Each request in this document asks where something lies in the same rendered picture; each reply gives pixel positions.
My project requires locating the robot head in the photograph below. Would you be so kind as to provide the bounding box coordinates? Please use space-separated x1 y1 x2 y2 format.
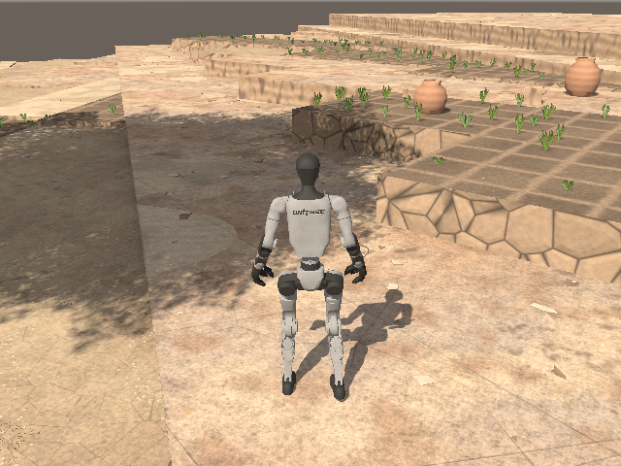
292 153 325 200

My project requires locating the right robot thigh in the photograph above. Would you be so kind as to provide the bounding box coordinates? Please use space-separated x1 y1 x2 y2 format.
324 270 343 336

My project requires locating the robot left hand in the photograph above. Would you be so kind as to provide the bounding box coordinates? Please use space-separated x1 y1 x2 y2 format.
251 264 274 286

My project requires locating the right robot upper arm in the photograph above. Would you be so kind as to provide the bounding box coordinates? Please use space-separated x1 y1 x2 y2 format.
329 195 356 248

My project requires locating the robot left forearm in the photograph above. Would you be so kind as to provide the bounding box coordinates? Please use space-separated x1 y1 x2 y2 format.
254 234 272 270

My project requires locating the left robot upper arm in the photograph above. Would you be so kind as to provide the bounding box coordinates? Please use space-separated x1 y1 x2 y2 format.
262 196 288 250

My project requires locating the robot right forearm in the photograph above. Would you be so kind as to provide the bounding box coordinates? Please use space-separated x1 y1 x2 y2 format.
346 233 365 268

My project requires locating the robot right hand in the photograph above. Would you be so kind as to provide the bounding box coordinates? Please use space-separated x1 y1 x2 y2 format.
344 263 367 283

